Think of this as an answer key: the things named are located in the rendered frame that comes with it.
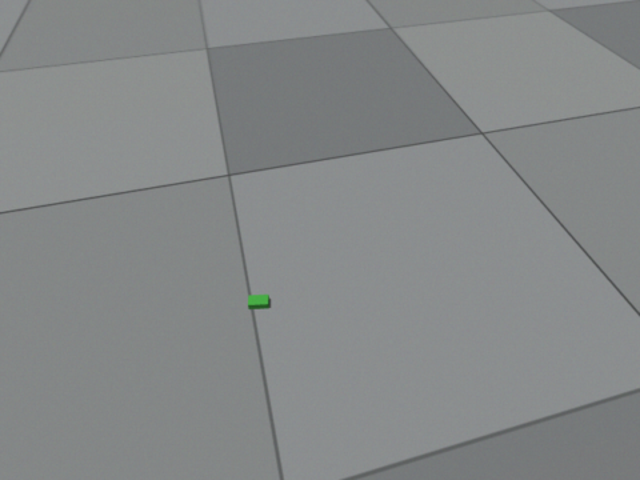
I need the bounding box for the small box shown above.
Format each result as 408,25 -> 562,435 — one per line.
248,294 -> 269,309

